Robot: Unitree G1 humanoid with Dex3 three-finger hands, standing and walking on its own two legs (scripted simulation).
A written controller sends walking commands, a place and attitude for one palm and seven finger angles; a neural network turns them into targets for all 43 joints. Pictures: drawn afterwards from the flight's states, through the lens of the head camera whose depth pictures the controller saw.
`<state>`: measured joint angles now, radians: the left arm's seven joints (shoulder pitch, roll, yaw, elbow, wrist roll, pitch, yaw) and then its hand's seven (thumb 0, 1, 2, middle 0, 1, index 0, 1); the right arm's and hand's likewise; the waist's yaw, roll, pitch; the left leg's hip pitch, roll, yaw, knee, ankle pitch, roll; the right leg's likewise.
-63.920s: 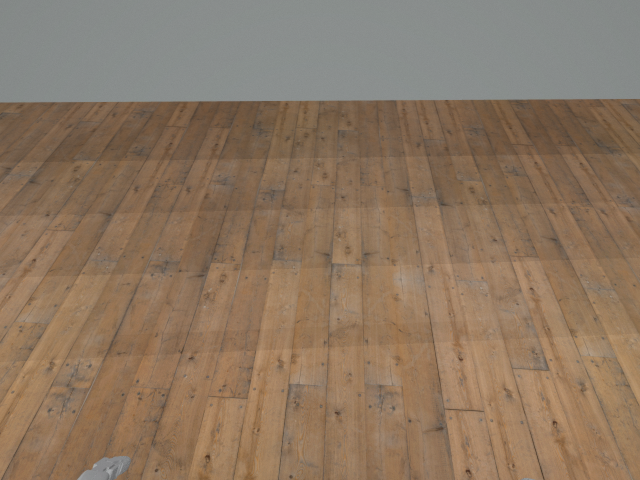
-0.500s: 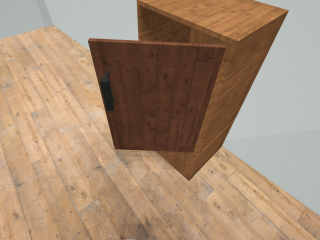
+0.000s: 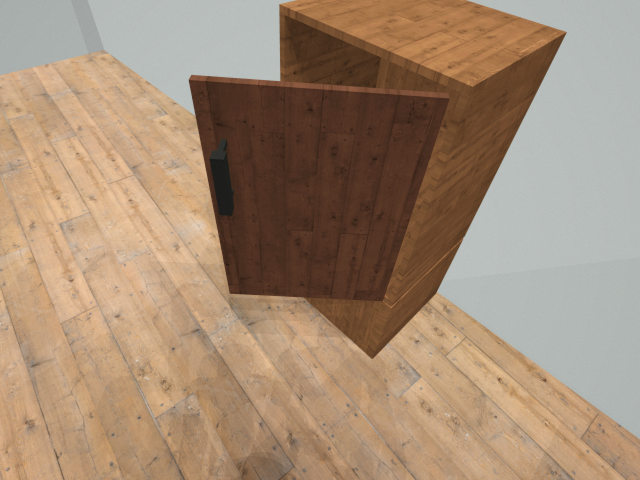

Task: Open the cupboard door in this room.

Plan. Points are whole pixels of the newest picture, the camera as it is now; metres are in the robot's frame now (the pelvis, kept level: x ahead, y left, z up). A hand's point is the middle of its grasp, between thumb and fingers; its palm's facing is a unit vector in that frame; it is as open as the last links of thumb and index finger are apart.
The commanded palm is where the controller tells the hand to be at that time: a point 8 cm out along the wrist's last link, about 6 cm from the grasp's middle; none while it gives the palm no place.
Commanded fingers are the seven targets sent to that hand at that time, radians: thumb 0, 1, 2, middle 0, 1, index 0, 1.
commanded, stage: come to a stop and stand still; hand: left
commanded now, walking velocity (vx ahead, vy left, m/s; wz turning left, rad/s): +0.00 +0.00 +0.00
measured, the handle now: (224, 177) +0.61 +0.22 +0.01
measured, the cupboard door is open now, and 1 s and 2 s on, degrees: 44 44 44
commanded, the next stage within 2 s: look again from close up in 0.02 s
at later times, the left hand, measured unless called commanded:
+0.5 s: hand out of the picture +0.00 +0.22 -0.17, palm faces +0.03 -0.97 -0.26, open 7.3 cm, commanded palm none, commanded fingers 0.00 0.90 0.90 -0.20 -0.30 -0.20 -0.30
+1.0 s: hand out of the picture +0.01 +0.16 -0.18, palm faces +0.02 -0.99 -0.16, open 7.3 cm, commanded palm none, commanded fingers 0.00 0.90 0.90 -0.20 -0.30 -0.20 -0.30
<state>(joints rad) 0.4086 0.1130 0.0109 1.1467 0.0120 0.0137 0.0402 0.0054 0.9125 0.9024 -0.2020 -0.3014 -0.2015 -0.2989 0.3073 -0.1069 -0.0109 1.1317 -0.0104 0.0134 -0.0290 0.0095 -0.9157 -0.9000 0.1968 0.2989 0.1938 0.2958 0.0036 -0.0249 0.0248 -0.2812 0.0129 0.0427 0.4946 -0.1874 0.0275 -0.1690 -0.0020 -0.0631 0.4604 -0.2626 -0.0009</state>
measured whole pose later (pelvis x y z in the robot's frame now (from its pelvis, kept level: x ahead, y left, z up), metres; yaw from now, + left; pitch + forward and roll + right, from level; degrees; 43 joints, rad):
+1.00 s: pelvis +0.04 +0.00 +0.00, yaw +0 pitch +1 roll +0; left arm 0.38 0.15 0.00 1.08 0.03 -0.02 0.02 0.00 0.91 0.90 -0.20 -0.30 -0.20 -0.30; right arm 0.28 -0.16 0.00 1.08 -0.02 -0.01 -0.01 0.01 -0.91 -0.90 0.20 0.30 0.20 0.30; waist 0.01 -0.02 -0.01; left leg -0.29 0.00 0.06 0.54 -0.27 0.03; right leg -0.18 -0.01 -0.03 0.53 -0.36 -0.01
